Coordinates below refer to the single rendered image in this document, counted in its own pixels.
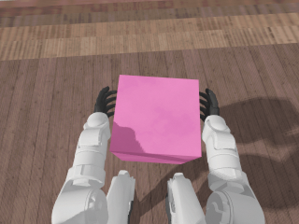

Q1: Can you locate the robot thigh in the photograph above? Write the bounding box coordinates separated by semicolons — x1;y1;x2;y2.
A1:
106;174;135;224
167;176;206;224

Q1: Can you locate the robot right upper arm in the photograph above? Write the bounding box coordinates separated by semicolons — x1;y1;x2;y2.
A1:
205;189;265;224

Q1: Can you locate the robot left upper arm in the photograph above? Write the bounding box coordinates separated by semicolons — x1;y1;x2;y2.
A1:
52;188;109;224

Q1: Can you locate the right robot forearm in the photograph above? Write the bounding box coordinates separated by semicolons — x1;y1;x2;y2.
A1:
201;115;265;221

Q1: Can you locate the left robot forearm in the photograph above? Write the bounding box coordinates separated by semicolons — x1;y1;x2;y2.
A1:
51;112;111;224

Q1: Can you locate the left robot hand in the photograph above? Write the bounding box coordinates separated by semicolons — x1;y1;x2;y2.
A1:
93;86;118;118

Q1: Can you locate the carton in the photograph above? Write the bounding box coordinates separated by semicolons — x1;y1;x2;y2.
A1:
109;75;202;164

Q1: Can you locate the left robot thigh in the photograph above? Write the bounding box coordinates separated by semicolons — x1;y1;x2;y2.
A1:
106;174;135;224

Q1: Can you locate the right robot thigh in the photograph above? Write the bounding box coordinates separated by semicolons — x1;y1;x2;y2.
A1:
167;176;206;224

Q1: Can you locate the right robot hand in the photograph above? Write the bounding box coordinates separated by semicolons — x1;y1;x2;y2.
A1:
199;88;220;123

